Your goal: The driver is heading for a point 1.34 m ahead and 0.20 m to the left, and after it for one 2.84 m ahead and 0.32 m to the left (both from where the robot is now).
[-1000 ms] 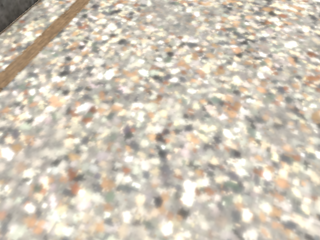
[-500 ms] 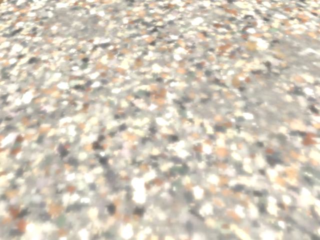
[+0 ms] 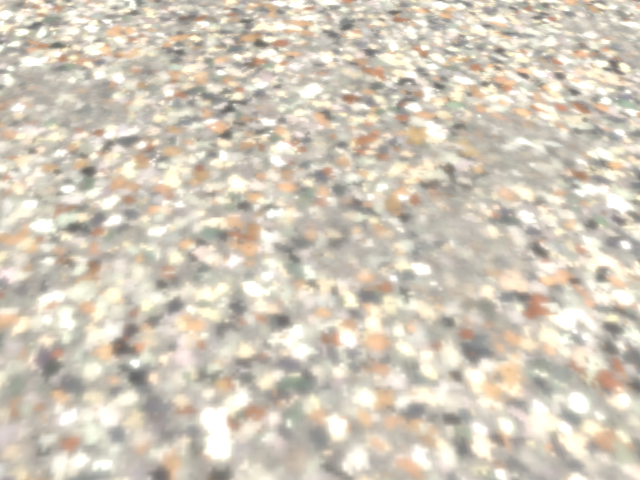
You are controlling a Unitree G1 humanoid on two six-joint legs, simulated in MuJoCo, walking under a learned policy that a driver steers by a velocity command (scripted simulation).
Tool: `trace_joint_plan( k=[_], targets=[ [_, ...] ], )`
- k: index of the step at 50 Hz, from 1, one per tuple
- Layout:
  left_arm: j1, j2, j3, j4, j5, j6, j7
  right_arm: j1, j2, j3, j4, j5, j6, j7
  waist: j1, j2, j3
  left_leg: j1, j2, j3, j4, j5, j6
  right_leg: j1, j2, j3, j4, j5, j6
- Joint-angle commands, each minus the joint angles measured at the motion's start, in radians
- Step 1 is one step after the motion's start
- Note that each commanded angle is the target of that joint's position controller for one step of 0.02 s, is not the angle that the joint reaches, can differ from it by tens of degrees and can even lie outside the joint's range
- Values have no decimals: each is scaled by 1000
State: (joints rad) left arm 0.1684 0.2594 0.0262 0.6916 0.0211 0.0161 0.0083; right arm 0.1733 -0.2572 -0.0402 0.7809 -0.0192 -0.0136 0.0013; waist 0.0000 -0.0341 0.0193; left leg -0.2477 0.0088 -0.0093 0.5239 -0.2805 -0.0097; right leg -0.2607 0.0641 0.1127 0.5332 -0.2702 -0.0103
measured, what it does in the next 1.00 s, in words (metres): walks ahead: left foot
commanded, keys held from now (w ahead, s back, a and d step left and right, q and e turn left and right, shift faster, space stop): no key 0.06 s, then w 0.94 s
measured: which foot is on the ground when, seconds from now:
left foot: down 0.00-0.30, up 0.32-0.70, down 0.72-1.00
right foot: down 0.00-0.74, up 0.76-1.00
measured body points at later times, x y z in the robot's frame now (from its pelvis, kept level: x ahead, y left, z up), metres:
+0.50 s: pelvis +0.11 -0.01 +0.01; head +0.13 -0.03 +0.46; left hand +0.10 +0.26 -0.11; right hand +0.28 -0.27 -0.09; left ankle +0.15 +0.13 -0.66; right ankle +0.02 -0.11 -0.73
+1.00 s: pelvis +0.37 +0.06 +0.01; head +0.40 +0.06 +0.46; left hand +0.53 +0.33 -0.09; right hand +0.42 -0.22 -0.11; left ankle +0.38 +0.13 -0.73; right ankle +0.46 -0.12 -0.66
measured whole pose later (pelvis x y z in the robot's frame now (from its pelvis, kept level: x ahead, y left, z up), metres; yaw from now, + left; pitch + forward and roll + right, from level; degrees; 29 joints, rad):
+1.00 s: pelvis +0.37 +0.06 +0.01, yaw +0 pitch +1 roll +1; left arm 0.19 0.30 0.05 0.72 0.00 -0.06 0.01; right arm 0.34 -0.27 -0.05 0.81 0.00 -0.10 0.03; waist -0.05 -0.04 0.02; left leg -0.16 -0.09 0.05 0.29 -0.15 0.09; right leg -0.67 -0.13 0.06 1.01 -0.16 0.01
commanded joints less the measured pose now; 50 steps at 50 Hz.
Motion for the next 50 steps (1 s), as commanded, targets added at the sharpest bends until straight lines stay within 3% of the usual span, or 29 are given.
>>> trace_joint_plan(
  k=[1,3,4,6,8,10,11,13,14,15,16,17,18,20,22,27,31,34,36,37,38,39,40,41,42,43,44,47,50],
  targets=[
    [-10,125,41,-60,-3,0,5,-57,-141,-24,-76,2,-31,-3,10,128,-49,10,101,-105,-117,101,52,33,-66,49,-48,125,-19],
    [-2,113,40,-51,-7,-3,4,-35,-130,-19,-73,5,-31,-8,1,94,-45,25,85,-85,-93,116,46,23,-69,55,-54,149,-26],
    [17,98,37,-39,-7,-5,5,-20,-118,-14,-69,4,-28,-10,-3,85,-68,39,76,-77,-96,33,49,26,-59,44,-54,76,-27],
    [30,95,39,-29,-15,-9,5,2,-143,-21,-66,16,-18,-15,-16,99,-26,32,79,-111,-121,-262,88,-60,-16,-5,-7,-193,-38],
    [22,81,39,-42,-27,-31,0,47,-170,-27,-60,28,-18,-22,-26,147,53,28,183,-277,-221,-481,167,-181,-9,-59,91,-252,-42],
    [2,71,40,-52,-40,-61,-5,77,-199,-37,-50,34,-25,-24,-28,184,107,18,303,-441,-299,-522,241,-226,-44,-107,167,-178,-38],
    [6,72,42,-51,-41,-73,-8,69,-202,-38,-52,36,-27,-23,-21,181,111,0,310,-441,-301,-482,245,-204,-61,-103,160,-170,-46],
    [102,67,46,-14,-43,-90,-20,-12,-186,-33,-76,45,-23,-14,44,184,84,-103,237,-304,-263,-372,194,7,-53,-128,1,-125,-75],
    [177,86,57,20,-39,-93,-22,-49,-157,-26,-90,45,-23,-9,76,160,64,-181,173,-215,-186,-284,153,148,-54,-101,-47,-56,-80],
    [261,147,75,41,-33,-98,-20,-90,-94,-7,-120,41,-32,-6,100,16,45,-275,64,-75,30,-171,85,229,-159,112,-151,-167,-129],
    [334,239,100,47,-32,-104,-29,-107,-79,-3,-159,43,-54,-8,109,-224,25,-433,-45,46,326,-142,27,343,-337,459,-290,-212,-239],
    [350,208,88,39,-24,-113,-30,-118,-133,-18,-167,52,-71,-9,118,-212,34,-575,-35,-41,520,-296,29,396,-419,602,-322,-117,-315],
    [328,168,75,34,-24,-121,-27,-79,-145,-26,-153,63,-81,-1,86,-126,36,-641,5,-74,624,-261,50,440,-410,526,-287,-43,-304],
    [299,147,66,26,-24,-119,-22,-78,-121,-21,-140,50,-90,13,69,-27,23,-692,60,-61,626,-110,75,460,-363,366,-290,61,-248],
    [286,105,48,27,-22,-103,-18,-100,-103,-21,-144,44,-87,34,57,-42,27,-632,87,-32,545,-14,62,403,-310,232,-326,219,-209],
    [288,151,53,40,-31,-85,5,-223,-38,9,-184,36,-85,58,85,-46,64,-452,45,49,193,217,2,237,-238,38,-386,293,-183],
    [312,181,62,72,-43,-89,3,-271,-83,-3,-209,48,-87,59,79,-78,96,-340,21,38,54,295,26,219,-285,26,-401,281,-169],
    [286,201,72,83,-43,-82,5,-205,-132,-25,-203,42,-89,54,17,-89,41,-234,-12,50,16,241,79,305,-303,-4,-280,596,-132],
    [272,195,68,78,-33,-71,10,52,-189,-61,-135,39,-78,34,-115,-80,-131,123,-44,81,20,235,132,225,-239,-66,39,821,-86],
    [287,142,48,52,-7,-71,15,229,-255,-76,-105,29,-70,19,-168,53,-277,433,158,-157,54,209,192,-5,-181,-90,370,482,-53],
    [435,8,14,43,-30,-90,7,252,-310,-77,-89,11,-74,33,-63,355,-427,662,378,-710,-145,-128,345,-320,12,-23,706,-288,0],
    [350,120,35,56,-55,-107,-1,216,-213,-57,-94,27,-76,32,-102,259,-340,591,356,-789,-261,-293,315,-435,-36,61,813,-284,-7],
    [234,165,49,25,-74,-114,-7,150,-176,-46,-94,32,-76,28,-93,182,-173,446,331,-620,-268,-247,275,-493,-87,17,813,-194,-16],
    [175,158,45,13,-63,-120,-2,93,-165,-42,-98,26,-77,28,-61,76,-100,295,295,-499,-278,-110,255,-453,-138,-10,765,-101,-22],
    [153,150,49,11,-43,-119,2,53,-148,-39,-100,12,-80,32,-28,60,-61,180,253,-409,-294,7,248,-410,-170,-16,711,-44,-22],
    [177,140,50,19,-39,-110,1,30,-126,-33,-101,0,-86,34,7,87,-61,112,220,-347,-321,67,243,-350,-197,-6,685,-5,-24],
    [199,123,48,27,-40,-99,2,22,-119,-33,-97,3,-93,35,23,109,-66,76,208,-312,-348,93,253,-319,-205,-8,660,11,-19],
    [160,101,43,16,-27,-78,8,43,-134,-37,-65,18,-109,32,31,93,-16,13,198,-225,-406,149,274,-356,-221,-26,567,64,9],
    [47,94,38,-17,-19,-85,8,91,-157,-41,-41,22,-102,19,-2,68,20,55,182,-164,-422,218,263,-438,-226,-35,396,226,32]
  ],
)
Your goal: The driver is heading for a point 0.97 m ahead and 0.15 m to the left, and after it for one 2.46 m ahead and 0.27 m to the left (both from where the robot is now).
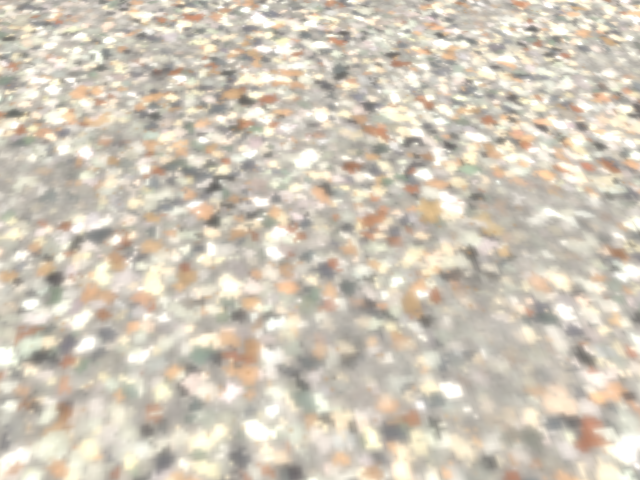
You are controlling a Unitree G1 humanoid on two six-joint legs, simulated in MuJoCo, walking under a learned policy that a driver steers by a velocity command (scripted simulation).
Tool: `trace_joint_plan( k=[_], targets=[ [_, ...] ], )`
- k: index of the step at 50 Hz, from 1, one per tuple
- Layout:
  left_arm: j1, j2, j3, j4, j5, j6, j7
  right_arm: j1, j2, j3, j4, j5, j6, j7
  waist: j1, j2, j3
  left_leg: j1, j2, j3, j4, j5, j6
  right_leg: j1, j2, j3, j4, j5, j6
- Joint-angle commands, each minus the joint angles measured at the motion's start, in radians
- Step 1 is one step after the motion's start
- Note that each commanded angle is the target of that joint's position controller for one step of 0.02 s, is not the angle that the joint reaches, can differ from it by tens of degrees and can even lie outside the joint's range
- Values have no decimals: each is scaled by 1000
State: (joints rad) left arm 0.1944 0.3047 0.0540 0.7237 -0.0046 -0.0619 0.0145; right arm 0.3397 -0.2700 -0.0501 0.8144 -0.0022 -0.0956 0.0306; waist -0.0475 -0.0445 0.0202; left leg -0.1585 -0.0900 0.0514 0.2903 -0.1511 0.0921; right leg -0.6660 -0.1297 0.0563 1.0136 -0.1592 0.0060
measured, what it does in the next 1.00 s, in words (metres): walks ahead: right foot, then left foot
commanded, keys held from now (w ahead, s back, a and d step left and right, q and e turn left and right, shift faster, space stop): w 1.00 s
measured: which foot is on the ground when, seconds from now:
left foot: down 0.00-0.30, up 0.32-0.78, down 0.80-1.00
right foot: up 0.00-0.28, down 0.30-0.82, up 0.84-1.00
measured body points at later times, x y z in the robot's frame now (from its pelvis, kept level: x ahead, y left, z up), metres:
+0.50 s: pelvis +0.29 -0.06 +0.00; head +0.31 -0.07 +0.45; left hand +0.38 +0.21 -0.11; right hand +0.41 -0.34 -0.12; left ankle +0.30 +0.09 -0.67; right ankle +0.31 -0.15 -0.75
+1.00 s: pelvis +0.56 +0.02 +0.00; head +0.58 +0.03 +0.45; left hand +0.66 +0.30 -0.13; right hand +0.65 -0.26 -0.11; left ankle +0.59 +0.10 -0.75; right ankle +0.55 -0.14 -0.66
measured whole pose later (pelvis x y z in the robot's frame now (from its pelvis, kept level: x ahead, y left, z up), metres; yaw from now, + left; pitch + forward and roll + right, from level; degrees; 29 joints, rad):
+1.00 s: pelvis +0.56 +0.02 +0.00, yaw +1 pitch +1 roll +0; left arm 0.24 0.31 0.05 0.81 -0.01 -0.07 0.00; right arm 0.28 -0.27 -0.04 0.79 0.00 -0.08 0.03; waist -0.02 -0.04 0.03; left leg -0.26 -0.05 0.05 0.39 -0.16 0.07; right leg -0.53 -0.09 0.03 1.10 -0.30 -0.02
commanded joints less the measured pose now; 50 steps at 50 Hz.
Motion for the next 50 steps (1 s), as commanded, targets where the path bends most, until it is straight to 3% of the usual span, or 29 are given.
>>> trace_joint_plan(
  k=[1,5,9,12,13,14,15,16,17,18,19,20,22,25,30,33,35,38,39,40,41,42,43,44,45,46,47,50],
  targets=[
    [-10,42,7,-56,6,-13,-2,-62,-149,-32,-70,7,-16,-13,33,77,23,-23,267,-196,-186,113,147,-29,-24,12,-154,172,17],
    [-153,16,-6,-93,-4,-32,-23,23,-176,-34,-36,19,0,-21,-32,74,44,38,259,-142,-170,139,117,12,19,-33,-375,298,13],
    [-258,20,-9,-140,-13,-43,-52,90,-182,-34,-1,20,26,-25,-62,86,62,185,313,-161,-101,201,116,-29,51,-44,-475,221,-12],
    [-224,49,1,-145,-12,-49,-66,82,-201,-40,8,22,44,-34,-16,121,24,266,341,-169,-6,401,89,53,87,-59,-523,96,-55],
    [-153,74,13,-129,-10,-49,-64,64,-213,-42,5,22,48,-36,29,138,-26,267,326,-152,78,575,75,168,119,-85,-537,72,-77],
    [-6,116,36,-86,-7,-49,-56,44,-204,-37,-1,20,52,-39,110,127,-122,219,280,-109,248,678,48,384,136,-103,-566,116,-112],
    [183,182,57,-48,5,-45,-44,35,-163,-17,-29,2,47,-42,184,70,-276,18,234,-77,520,481,14,714,-7,43,-504,175,-179],
    [253,269,78,-26,10,-40,-42,165,-40,21,-51,0,24,-31,126,-190,-415,-421,49,-52,898,-159,-61,1100,-254,522,-554,-5,-345],
    [268,164,52,-28,-1,-35,-40,112,-117,6,-35,17,3,-25,169,-158,-434,-550,53,-183,1014,-413,-58,1111,-269,668,-663,-94,-344],
    [195,128,36,-32,-3,-31,-36,13,-176,-12,-69,43,-9,-19,163,-107,-262,-623,109,-171,1043,-352,-50,981,-233,508,-686,-80,-297],
    [129,109,29,-40,-1,-28,-34,-47,-166,-8,-86,42,-14,-20,133,-28,-169,-606,158,-138,998,-266,-51,833,-190,387,-709,0,-272],
    [79,86,22,-41,3,-28,-38,-75,-155,-11,-91,24,-11,-20,101,7,-93,-576,187,-125,929,-213,-60,702,-150,309,-746,78,-262],
    [35,65,16,-41,12,-37,-42,-30,-126,-12,-78,18,11,-20,43,-29,-63,-468,220,-127,863,-153,-77,560,-107,226,-814,135,-257],
    [35,96,27,-13,3,-54,-41,-49,-91,-3,-86,8,35,-27,21,-22,-22,-470,232,-110,759,-89,-111,475,-93,131,-874,213,-273],
    [90,130,35,27,-4,-42,-24,-231,-63,10,-129,7,20,-17,81,-8,22,-450,206,-77,419,196,-116,486,-40,10,-895,194,-224],
    [153,153,41,62,-15,-32,-22,-319,-69,10,-156,17,13,-5,117,-12,34,-435,182,-69,314,236,-105,552,-72,17,-874,145,-213],
    [168,159,44,80,-19,-21,-19,-349,-84,5,-174,19,9,5,116,-18,43,-452,177,-81,268,192,-82,622,-106,32,-840,146,-200],
    [156,172,51,95,-21,-4,-11,-307,-112,-7,-171,16,3,13,75,-35,17,-373,152,-62,225,84,-41,693,-133,42,-753,268,-171],
    [137,172,49,95,-20,2,-9,-225,-133,-21,-149,13,2,10,23,-31,-31,-251,121,-29,197,73,-20,687,-103,13,-648,414,-150],
    [145,139,37,93,-11,6,-7,-74,-180,-46,-104,11,3,1,-40,-6,-134,-29,117,-24,207,86,10,623,-46,-31,-455,467,-120],
    [169,77,9,67,19,5,-4,95,-261,-66,-78,3,9,-10,-85,150,-292,256,316,-259,229,126,72,426,28,-88,-116,168,-76],
    [294,-16,-15,58,0,-17,-12,105,-311,-72,-66,-1,12,-1,-8,413,-378,511,474,-736,69,-138,224,53,200,-29,170,-417,-26],
    [223,101,8,71,-20,-34,-19,83,-208,-47,-80,13,11,1,-52,261,-312,470,456,-750,7,-283,194,-61,143,75,272,-423,-34],
    [128,139,20,44,-37,-44,-23,22,-174,-35,-88,13,8,-1,-46,194,-185,354,428,-606,-3,-250,156,-110,96,52,268,-328,-50],
    [82,123,17,35,-28,-46,-18,-40,-161,-30,-96,6,8,-1,-16,111,-120,229,391,-505,-18,-139,138,-77,47,25,225,-236,-48],
    [60,114,20,32,-11,-42,-14,-81,-135,-24,-99,-1,7,1,7,100,-70,132,357,-429,-44,-37,135,-46,18,20,167,-176,-42],
    [80,102,21,35,-9,-33,-16,-100,-120,-19,-101,-10,3,1,36,130,-69,73,336,-381,-69,32,131,15,-4,27,140,-134,-37],
    [92,62,15,41,-4,-8,-11,-91,-128,-24,-79,0,-13,-2,59,122,-51,12,316,-283,-130,146,151,41,-13,12,63,-78,-11]
  ],
)
Next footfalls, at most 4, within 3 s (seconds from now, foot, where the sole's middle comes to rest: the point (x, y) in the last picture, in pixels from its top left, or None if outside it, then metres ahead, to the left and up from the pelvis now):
0.30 right None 0.35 -0.15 -0.78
0.80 left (266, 420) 0.63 0.10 -0.78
1.36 right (360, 300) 0.93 -0.13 -0.78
1.82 left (253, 267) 1.05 0.14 -0.78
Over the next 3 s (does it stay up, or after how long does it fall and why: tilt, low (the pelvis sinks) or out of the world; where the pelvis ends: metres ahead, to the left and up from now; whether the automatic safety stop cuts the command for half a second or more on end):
stays up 1.02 0.00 -0.01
